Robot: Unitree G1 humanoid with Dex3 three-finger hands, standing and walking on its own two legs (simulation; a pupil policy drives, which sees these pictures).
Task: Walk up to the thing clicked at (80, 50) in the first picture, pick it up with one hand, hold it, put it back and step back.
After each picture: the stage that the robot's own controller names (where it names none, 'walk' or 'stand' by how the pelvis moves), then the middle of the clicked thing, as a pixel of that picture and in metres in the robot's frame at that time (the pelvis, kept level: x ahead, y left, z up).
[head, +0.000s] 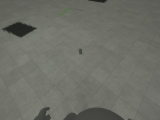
stand; (80, 51) +1.31 +0.18 -0.72
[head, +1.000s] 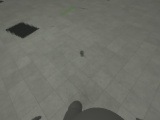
walk; (81, 53) +1.20 +0.22 -0.72
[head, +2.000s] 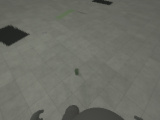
walk; (76, 71) +0.76 +0.20 -0.70
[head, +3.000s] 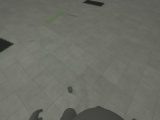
walk; (70, 89) +0.46 +0.21 -0.71
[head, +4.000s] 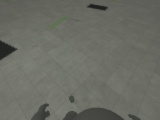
stand; (71, 99) +0.35 +0.20 -0.72
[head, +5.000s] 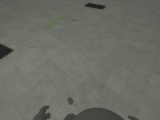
stand; (70, 101) +0.33 +0.20 -0.73
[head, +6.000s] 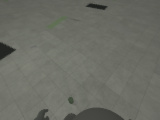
stand; (70, 100) +0.34 +0.20 -0.73
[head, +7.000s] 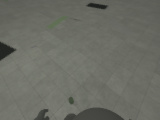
stand; (71, 100) +0.33 +0.20 -0.73
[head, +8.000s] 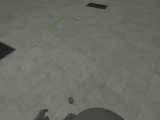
go down; (70, 100) +0.33 +0.20 -0.73
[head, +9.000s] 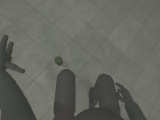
go down; (58, 61) +0.40 +0.25 -0.35
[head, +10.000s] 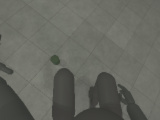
approach; (55, 60) +0.39 +0.27 -0.31
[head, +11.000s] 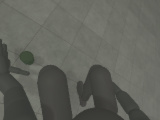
close in; (27, 58) +0.37 +0.31 -0.22
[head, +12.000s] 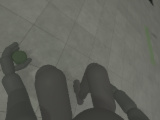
close; (20, 59) +0.37 +0.31 -0.21
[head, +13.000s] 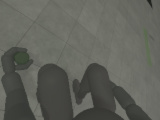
lift; (21, 59) +0.35 +0.31 -0.22
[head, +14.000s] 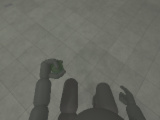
lift; (58, 69) +0.32 +0.21 -0.02
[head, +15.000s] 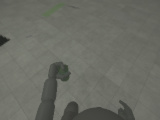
hold; (63, 73) +0.33 +0.18 +0.00
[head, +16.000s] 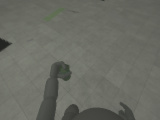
hold; (65, 72) +0.33 +0.17 +0.00
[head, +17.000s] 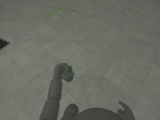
crouch; (68, 74) +0.34 +0.15 -0.02
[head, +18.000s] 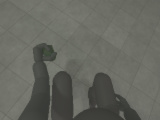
lower; (49, 53) +0.43 +0.25 -0.11
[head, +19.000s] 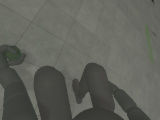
lower; (15, 56) +0.38 +0.32 -0.22
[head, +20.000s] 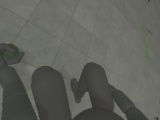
lower; (12, 55) +0.39 +0.33 -0.22
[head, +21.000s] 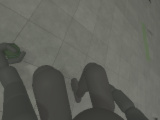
lower; (13, 54) +0.39 +0.33 -0.22
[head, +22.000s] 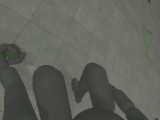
lower; (14, 55) +0.38 +0.33 -0.22
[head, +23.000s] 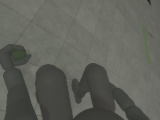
open; (19, 56) +0.37 +0.32 -0.22
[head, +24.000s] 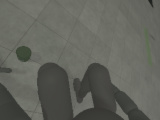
stand; (24, 54) +0.37 +0.30 -0.22
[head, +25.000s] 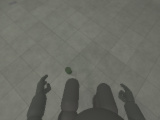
walk; (68, 70) +0.41 +0.22 -0.48
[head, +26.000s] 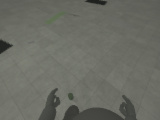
stand; (70, 96) +0.36 +0.19 -0.66
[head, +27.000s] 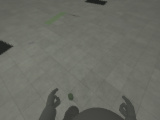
stand; (70, 97) +0.35 +0.20 -0.67
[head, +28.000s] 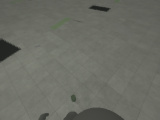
stand; (73, 98) +0.38 +0.18 -0.72
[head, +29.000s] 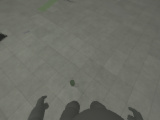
walk; (72, 83) +0.44 +0.17 -0.70
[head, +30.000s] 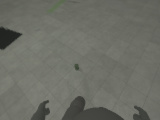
walk; (76, 67) +0.73 +0.25 -0.70
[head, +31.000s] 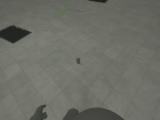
stand; (78, 61) +1.01 +0.21 -0.70
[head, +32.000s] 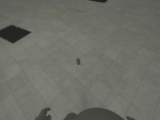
stand; (78, 61) +1.01 +0.20 -0.72
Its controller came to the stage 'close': yes
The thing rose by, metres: 0.70
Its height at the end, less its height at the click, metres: +0.00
